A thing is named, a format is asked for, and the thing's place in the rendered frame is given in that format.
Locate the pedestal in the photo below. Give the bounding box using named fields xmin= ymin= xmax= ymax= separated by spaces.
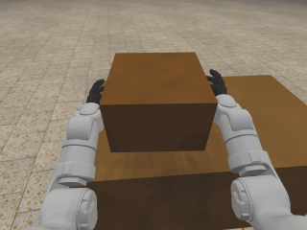
xmin=69 ymin=75 xmax=307 ymax=230

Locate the left robot hand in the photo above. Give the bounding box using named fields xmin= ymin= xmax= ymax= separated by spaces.
xmin=86 ymin=79 xmax=105 ymax=104

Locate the robot left upper arm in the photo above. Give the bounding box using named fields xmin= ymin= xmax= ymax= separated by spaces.
xmin=21 ymin=188 xmax=98 ymax=230

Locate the left robot forearm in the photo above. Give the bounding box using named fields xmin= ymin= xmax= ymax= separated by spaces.
xmin=38 ymin=103 xmax=104 ymax=225

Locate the carton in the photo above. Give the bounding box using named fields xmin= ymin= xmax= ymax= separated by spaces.
xmin=99 ymin=52 xmax=218 ymax=152

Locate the robot right upper arm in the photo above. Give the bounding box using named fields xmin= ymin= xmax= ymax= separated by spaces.
xmin=230 ymin=174 xmax=307 ymax=230

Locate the right robot hand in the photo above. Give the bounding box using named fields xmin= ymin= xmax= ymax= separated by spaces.
xmin=206 ymin=69 xmax=227 ymax=97

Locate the right robot forearm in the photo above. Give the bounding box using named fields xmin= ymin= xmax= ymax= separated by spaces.
xmin=213 ymin=94 xmax=291 ymax=211

